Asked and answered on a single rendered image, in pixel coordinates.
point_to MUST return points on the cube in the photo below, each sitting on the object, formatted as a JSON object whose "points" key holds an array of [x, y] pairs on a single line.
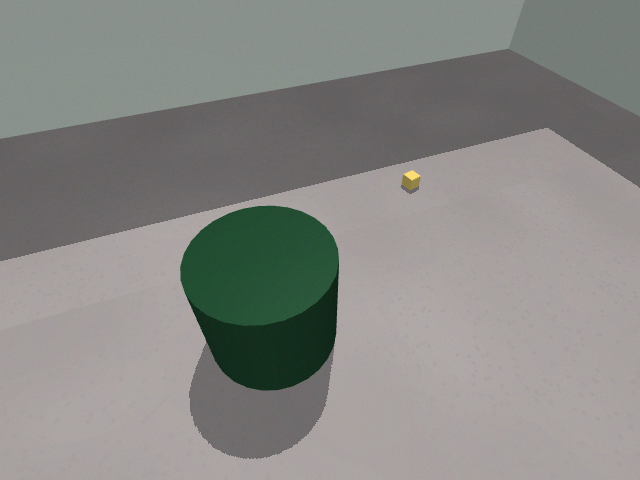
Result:
{"points": [[411, 180]]}

